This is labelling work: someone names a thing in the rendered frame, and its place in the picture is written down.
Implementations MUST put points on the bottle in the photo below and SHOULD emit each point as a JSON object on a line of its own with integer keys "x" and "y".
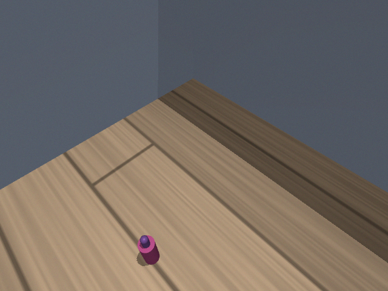
{"x": 148, "y": 249}

